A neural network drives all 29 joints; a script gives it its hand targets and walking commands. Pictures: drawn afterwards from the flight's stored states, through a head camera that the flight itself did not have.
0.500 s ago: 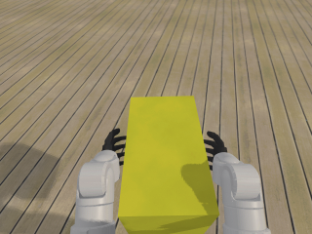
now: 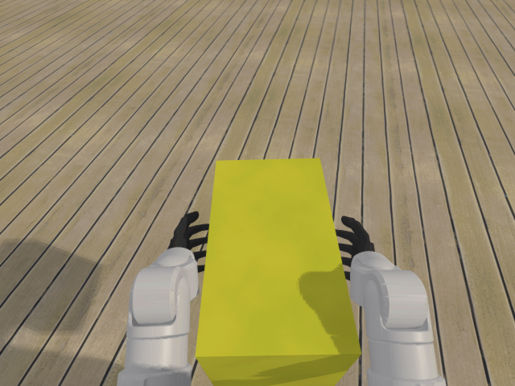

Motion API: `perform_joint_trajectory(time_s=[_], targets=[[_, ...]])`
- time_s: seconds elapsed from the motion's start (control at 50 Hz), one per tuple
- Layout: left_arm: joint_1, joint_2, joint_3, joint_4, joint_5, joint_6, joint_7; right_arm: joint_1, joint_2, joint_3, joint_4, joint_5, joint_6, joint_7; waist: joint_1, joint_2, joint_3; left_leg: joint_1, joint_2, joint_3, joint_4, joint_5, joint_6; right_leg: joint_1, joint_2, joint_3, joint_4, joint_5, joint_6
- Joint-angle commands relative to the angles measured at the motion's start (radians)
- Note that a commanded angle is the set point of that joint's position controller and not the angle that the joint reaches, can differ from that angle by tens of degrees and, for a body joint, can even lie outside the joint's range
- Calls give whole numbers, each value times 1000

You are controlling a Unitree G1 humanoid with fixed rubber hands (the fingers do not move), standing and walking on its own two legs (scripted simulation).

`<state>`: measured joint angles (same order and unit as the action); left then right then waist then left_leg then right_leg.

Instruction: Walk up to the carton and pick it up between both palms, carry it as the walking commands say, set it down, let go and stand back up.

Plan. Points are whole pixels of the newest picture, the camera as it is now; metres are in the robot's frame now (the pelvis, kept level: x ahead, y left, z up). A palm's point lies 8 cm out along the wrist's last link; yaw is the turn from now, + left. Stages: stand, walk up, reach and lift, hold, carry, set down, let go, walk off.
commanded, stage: carry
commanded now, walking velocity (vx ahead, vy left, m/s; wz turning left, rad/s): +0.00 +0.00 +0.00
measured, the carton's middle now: (270, 282) +0.30 +0.00 -0.01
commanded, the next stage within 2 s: hold in 1.26 s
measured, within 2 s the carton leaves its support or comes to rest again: neither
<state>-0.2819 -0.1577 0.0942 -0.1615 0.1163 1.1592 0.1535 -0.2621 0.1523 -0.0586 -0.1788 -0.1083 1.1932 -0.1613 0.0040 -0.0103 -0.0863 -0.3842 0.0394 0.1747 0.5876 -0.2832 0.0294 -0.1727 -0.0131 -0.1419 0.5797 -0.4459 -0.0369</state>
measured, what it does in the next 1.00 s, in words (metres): shifts its weight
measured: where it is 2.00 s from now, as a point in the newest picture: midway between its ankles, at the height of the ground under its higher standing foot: outside the picture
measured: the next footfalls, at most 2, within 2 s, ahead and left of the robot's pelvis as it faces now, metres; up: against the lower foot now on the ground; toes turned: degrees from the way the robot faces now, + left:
none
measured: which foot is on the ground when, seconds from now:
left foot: down 0.00-1.00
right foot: down 0.00-1.00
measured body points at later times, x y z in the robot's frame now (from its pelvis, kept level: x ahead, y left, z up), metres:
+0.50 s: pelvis -0.04 -0.01 +0.00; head -0.07 -0.01 +0.45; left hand +0.26 +0.13 +0.07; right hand +0.25 -0.13 +0.06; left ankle +0.01 +0.10 -0.73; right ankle -0.12 -0.07 -0.73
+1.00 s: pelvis -0.08 -0.01 +0.00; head -0.10 -0.02 +0.45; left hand +0.23 +0.12 +0.07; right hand +0.22 -0.14 +0.06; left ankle +0.01 +0.10 -0.73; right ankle -0.12 -0.07 -0.73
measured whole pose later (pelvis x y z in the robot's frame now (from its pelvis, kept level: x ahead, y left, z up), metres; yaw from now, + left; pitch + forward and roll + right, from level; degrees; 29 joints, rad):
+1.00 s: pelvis -0.08 -0.01 +0.00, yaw +0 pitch +1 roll +1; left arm -0.31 -0.16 0.13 0.03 0.16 1.04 0.13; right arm -0.29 0.16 -0.10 0.01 -0.15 1.07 -0.13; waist 0.00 0.00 -0.07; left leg -0.40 0.06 0.16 0.52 -0.13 0.02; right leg -0.21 0.01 -0.16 0.57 -0.39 -0.08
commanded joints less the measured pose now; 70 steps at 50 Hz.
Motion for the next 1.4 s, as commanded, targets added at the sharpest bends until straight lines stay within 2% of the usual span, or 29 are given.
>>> perform_joint_trajectory(time_s=[0.0,0.02,0.04,0.06,0.08,0.1,0.14,0.16,0.18,0.24,0.28,0.44,0.76,0.98,1.24,1.26,1.28,1.3,1.32,1.34,1.38], targets=[[-427,-1019,-649,-104,-402,3,-260,-528,994,625,-165,401,-47,244,2,-2,-407,283,96,-78,13,658,57,62,-132,61,61,853,15],[-420,-1015,-642,-94,-394,4,-259,-521,991,618,-150,396,-46,246,4,42,-406,323,124,-107,11,797,71,18,-104,51,35,645,24],[-410,-1007,-622,-60,-375,0,-260,-509,985,600,-111,380,-50,247,8,72,-390,346,144,-128,5,875,80,-11,-85,50,-35,454,28],[-404,-998,-594,-13,-352,-11,-262,-499,979,575,-59,357,-61,248,11,77,-366,338,152,-138,6,870,80,-11,-81,56,-105,360,27],[-416,-992,-576,12,-342,-26,-265,-498,977,557,-27,342,-75,248,7,65,-348,307,146,-137,8,790,70,14,-87,60,-128,394,23],[-434,-993,-574,14,-347,-38,-267,-503,981,551,-17,336,-89,248,3,33,-341,257,131,-129,9,684,56,58,-104,67,-116,522,21],[-458,-1018,-619,-49,-392,-35,-270,-529,1001,596,-90,369,-88,244,0,-51,-346,166,102,-94,21,476,32,136,-170,95,-44,886,10],[-448,-1024,-629,-53,-397,-27,-268,-531,1001,606,-108,376,-78,243,0,-69,-348,157,95,-85,9,402,29,132,-184,97,-26,947,1],[-435,-1018,-622,-31,-386,-22,-266,-518,994,595,-88,367,-73,243,1,-65,-347,161,91,-83,2,385,31,124,-182,93,-20,935,0],[-435,-1007,-612,-25,-370,-21,-265,-522,987,587,-74,366,-73,247,3,-18,-345,203,103,-97,-5,472,43,72,-153,79,-25,729,6],[-439,-1000,-593,5,-355,-29,-267,-523,985,572,-38,354,-80,250,5,-7,-335,205,112,-110,-13,482,46,56,-146,83,-42,632,8],[-481,-1006,-559,59,-330,-73,-268,-567,990,537,13,334,-122,254,3,-1,-279,190,115,-131,-75,327,35,-5,-138,106,-98,396,1],[-478,-995,-543,87,-315,-104,-263,-556,976,518,36,310,-151,254,1,-2,-260,169,113,-125,-94,244,26,-37,-137,120,-128,354,0],[-472,-989,-515,126,-285,-148,-261,-555,969,496,66,288,-196,257,0,0,-262,169,113,-122,-100,242,23,-35,-135,121,-127,352,-1],[-448,-972,-492,167,-250,-222,-259,-531,950,475,106,249,-274,257,-2,1,-275,177,114,-118,-97,272,23,-22,-132,119,-113,381,-3],[-285,-861,-290,475,-88,-324,-287,-333,967,308,457,50,-364,256,51,-88,-95,419,-89,-240,-91,344,34,-188,-31,339,-214,602,37],[-301,-870,-372,349,-111,-401,-300,-296,1015,364,442,56,-446,257,34,-72,-164,444,-84,-259,-83,409,28,-158,-43,371,-203,729,24],[-337,-899,-440,278,-152,-445,-321,-276,1041,395,394,57,-499,264,4,-61,-227,427,-93,-271,-95,482,24,-57,-40,376,-189,830,28],[-370,-919,-476,240,-171,-469,-339,-302,1076,419,361,64,-532,266,-7,-63,-252,415,-93,-284,-108,519,17,6,-43,374,-181,894,42],[-408,-942,-517,201,-182,-487,-356,-368,1117,453,324,90,-555,266,-6,-40,-296,407,-99,-287,-114,520,9,67,-44,370,-173,976,55],[-473,-965,-522,133,-200,-502,-362,-475,1170,554,281,141,-580,285,75,-20,-356,402,-113,-278,-148,508,1,143,-30,363,-173,942,61]])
